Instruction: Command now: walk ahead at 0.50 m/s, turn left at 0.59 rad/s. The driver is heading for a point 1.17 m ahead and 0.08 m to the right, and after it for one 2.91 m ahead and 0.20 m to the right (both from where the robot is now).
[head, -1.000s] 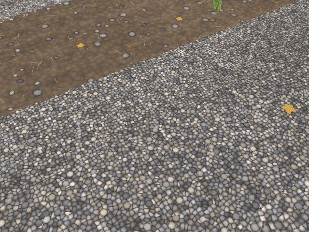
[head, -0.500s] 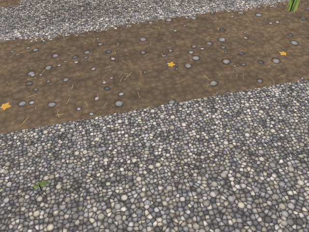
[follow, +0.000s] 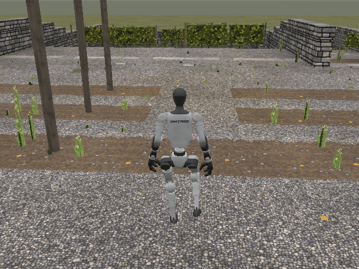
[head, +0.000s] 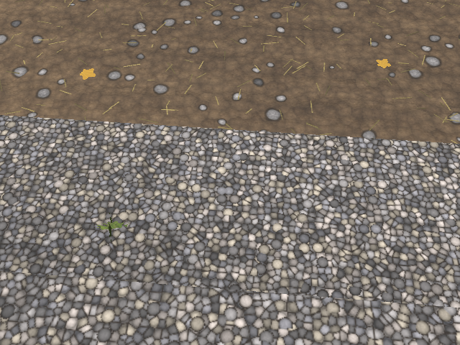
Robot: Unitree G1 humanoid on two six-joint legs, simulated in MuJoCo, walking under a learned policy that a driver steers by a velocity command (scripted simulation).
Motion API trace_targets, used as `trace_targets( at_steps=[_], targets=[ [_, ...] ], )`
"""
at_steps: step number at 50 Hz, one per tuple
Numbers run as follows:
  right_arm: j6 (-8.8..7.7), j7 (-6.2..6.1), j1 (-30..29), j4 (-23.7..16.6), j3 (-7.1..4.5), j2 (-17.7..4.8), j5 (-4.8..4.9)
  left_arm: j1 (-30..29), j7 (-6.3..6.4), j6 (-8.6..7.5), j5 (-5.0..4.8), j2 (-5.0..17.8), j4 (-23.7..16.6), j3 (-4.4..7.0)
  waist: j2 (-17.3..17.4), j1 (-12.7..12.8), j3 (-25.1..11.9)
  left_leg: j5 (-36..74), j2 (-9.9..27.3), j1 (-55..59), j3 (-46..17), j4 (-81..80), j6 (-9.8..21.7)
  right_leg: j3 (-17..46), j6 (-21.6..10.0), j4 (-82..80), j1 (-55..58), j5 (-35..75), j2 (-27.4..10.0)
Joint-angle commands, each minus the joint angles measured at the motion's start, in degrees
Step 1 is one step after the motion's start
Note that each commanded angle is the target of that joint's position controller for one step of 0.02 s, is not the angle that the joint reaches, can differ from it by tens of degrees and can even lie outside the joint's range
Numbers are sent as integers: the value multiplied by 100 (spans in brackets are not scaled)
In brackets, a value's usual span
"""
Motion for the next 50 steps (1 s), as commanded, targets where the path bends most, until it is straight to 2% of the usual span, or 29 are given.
trace_targets(
  at_steps=[1,4,6,8,10,11,12,13,14,15,16,18,21,26,28,32,34,35,36,37,38,39,40,42,43,45,47,49,50],
  targets=[
    [-255,-7,-261,-533,-211,-1047,12,395,-72,-11,-20,468,-398,68,430,289,-797,2561,1694,-632,-1809,-1720,1108,-5,146,-2096,1100,1274,-19],
    [-234,109,86,-517,-216,-907,114,-76,-119,-92,-132,411,-449,33,542,-3,-924,2458,1505,-44,-1630,-1566,861,-108,-66,-3288,1494,1963,233],
    [-176,149,503,-456,-207,-890,119,-529,-143,-92,-155,421,-605,49,513,-233,-782,1726,1602,335,-1893,-1547,786,-137,-157,-3743,1442,1770,351],
    [-115,148,786,-426,-207,-925,34,-776,-182,-96,-137,498,-698,101,442,-346,-552,1011,1746,556,-2164,-1475,741,-190,-256,-4119,1467,1157,472],
    [-96,118,776,-459,-221,-1018,14,-392,-210,-160,-109,490,-620,140,410,-92,-451,739,1710,484,-2227,-1148,602,-287,-396,-4784,2178,818,678],
    [-111,88,725,-484,-196,-952,7,203,-187,-240,-70,578,-412,192,242,183,-587,1001,1426,221,-2016,-465,454,-157,-517,-5145,3027,640,760],
    [-171,98,642,-648,-112,-606,46,1177,-140,-343,59,998,-246,303,-487,587,-1151,916,897,-293,-1344,1277,203,1144,-857,-5585,4115,-70,-266],
    [-202,129,1045,-774,-94,-377,117,1683,-87,-281,-25,1665,-44,470,-1803,447,-1553,-1632,-73,-1905,-590,2835,-8,3686,-1543,-6563,5153,-1157,-1561],
    [-149,117,668,-735,-195,-873,-55,1490,-86,-175,-158,1246,-52,401,-709,443,-908,-1792,205,-2689,-934,3466,8,3950,-1602,-6701,4800,-2008,-1511],
    [-147,151,289,-810,-216,-829,-69,1105,-103,-158,-157,934,-137,312,-181,334,-388,-1235,420,-2779,-1110,3554,-5,3222,-1513,-6657,4276,-1783,-1247],
    [-149,182,222,-819,-186,-698,-18,767,-110,-175,-127,747,-152,263,-119,150,-250,-799,585,-2519,-1116,3312,-72,2557,-1349,-6737,3841,-959,-979],
    [-84,210,425,-732,-168,-637,-46,516,-83,-254,-164,571,-103,216,-571,-121,-327,-361,785,-1867,-1015,2841,-276,1566,-1095,-6840,3329,509,-541],
    [-7,213,167,-762,-156,-633,-75,810,-127,-378,-232,679,119,248,-457,-176,-563,99,812,-1710,-769,2533,-476,925,-1253,-6843,3351,2364,-429],
    [-52,271,-1090,-1140,18,-405,-37,1171,-103,-367,-324,723,334,252,-372,83,-477,1274,1050,-1501,-313,887,-630,287,-1211,-7072,3308,2563,-162],
    [-68,301,-1409,-1228,52,-390,-17,1185,-91,-348,-297,849,374,263,-434,111,-433,1350,994,-1184,-145,315,-600,151,-1169,-7096,3308,2550,-110],
    [-43,247,-1300,-1195,56,-541,-50,1310,-89,-267,-187,942,495,293,-461,11,-360,693,914,-506,-19,204,-432,76,-1129,-6824,3423,3047,-370],
    [-100,233,-535,-958,3,-632,-70,1241,-61,-207,-153,1028,525,305,-356,-328,-549,344,726,281,-5,-327,-255,30,-1028,-5990,3692,3884,-382],
    [-189,182,298,-658,-74,-753,-109,1314,-43,-165,-194,923,563,266,-18,-632,-997,414,691,1258,-89,-756,-86,-221,-922,-4812,3566,3930,-107],
    [-272,138,1220,-539,-179,-1201,-203,1506,-47,-146,-214,649,383,180,935,-854,-1820,136,2032,2588,-1612,-982,225,-570,-778,-2942,2683,2175,234],
    [-241,136,1253,-469,-301,-1590,-29,2139,-121,-121,-289,235,378,132,2160,-502,-2153,-602,2974,3525,-3845,-1696,851,-371,-662,-1424,829,-1158,1240],
    [-204,159,814,-566,-230,-1196,84,1705,-90,-85,-177,932,488,314,1110,-512,-1439,-664,2783,2911,-3419,-1777,730,326,-773,-1096,318,-851,949],
    [-208,183,265,-693,-148,-955,35,1431,-139,-105,-260,981,413,359,821,-303,-940,110,2608,2126,-2588,-1887,614,466,-817,-1220,551,-265,728],
    [-240,202,30,-708,-89,-707,-10,1343,-152,-87,-301,820,462,335,649,-166,-704,774,2433,1642,-2034,-2065,472,468,-775,-1439,805,65,557],
    [-311,134,-38,-701,-48,-544,37,1293,-191,55,-191,726,514,344,803,-24,-551,939,2126,1319,-1415,-2357,216,448,-617,-1756,989,377,387],
    [-342,100,26,-664,-40,-542,39,1265,-233,123,-158,743,540,374,629,-9,-515,1331,2107,1379,-1292,-2415,151,461,-567,-1788,955,502,448],
    [-392,26,444,-461,-98,-714,45,1107,-265,245,-100,584,537,354,497,-37,-537,2072,2136,1506,-913,-2417,161,326,-505,-1651,722,753,483],
    [-466,12,615,-406,-111,-788,-32,886,-287,320,-112,604,466,381,391,-62,-519,2073,2131,1651,-601,-2338,177,269,-494,-1544,286,1354,487],
    [-521,20,708,-321,-95,-754,-28,653,-296,345,-121,662,386,417,449,-57,-364,2012,2116,1666,-410,-2291,134,371,-484,-1691,-103,1736,445],
    [-619,14,606,-205,-45,-591,11,273,-313,275,-157,672,252,462,478,49,-135,1475,1910,1722,-188,-2301,-35,455,-479,-2369,-348,2144,392]
  ],
)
